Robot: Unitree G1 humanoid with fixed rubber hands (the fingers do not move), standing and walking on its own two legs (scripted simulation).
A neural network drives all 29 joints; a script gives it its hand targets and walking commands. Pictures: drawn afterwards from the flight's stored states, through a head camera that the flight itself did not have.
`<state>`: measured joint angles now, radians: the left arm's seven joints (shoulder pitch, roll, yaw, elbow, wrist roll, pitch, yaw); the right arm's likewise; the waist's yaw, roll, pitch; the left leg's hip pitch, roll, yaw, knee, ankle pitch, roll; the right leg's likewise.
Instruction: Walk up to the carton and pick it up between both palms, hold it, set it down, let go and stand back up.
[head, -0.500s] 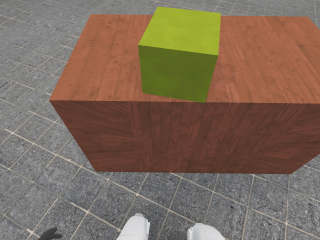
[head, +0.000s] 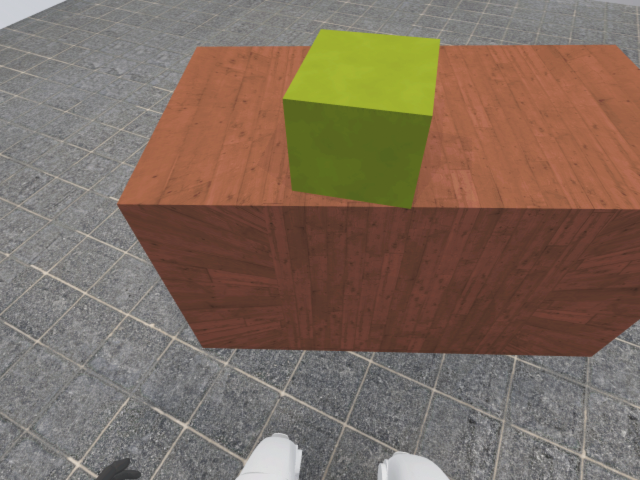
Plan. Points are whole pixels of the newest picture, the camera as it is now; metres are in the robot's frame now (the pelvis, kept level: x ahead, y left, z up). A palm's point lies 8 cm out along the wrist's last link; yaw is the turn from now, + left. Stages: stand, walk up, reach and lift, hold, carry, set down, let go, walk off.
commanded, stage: walk up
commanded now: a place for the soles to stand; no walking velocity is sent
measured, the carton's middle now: (364, 116) +0.73 -0.05 +0.04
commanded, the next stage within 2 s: none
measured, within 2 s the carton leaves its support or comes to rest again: neither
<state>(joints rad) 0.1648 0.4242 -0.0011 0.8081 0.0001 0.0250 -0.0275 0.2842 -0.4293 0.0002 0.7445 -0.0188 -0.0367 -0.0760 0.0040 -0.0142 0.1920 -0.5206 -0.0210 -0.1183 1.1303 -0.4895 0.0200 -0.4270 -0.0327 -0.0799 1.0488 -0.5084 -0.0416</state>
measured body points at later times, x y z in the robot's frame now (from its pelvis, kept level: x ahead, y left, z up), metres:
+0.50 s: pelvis -0.02 +0.00 +0.00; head +0.01 +0.01 +0.45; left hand +0.09 +0.31 -0.11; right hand +0.07 -0.32 -0.09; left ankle +0.04 +0.16 -0.65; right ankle +0.02 -0.10 -0.67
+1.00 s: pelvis -0.03 +0.02 +0.00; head -0.01 +0.03 +0.45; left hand +0.08 +0.33 -0.11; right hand +0.05 -0.30 -0.09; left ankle +0.02 +0.17 -0.67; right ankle +0.02 -0.09 -0.67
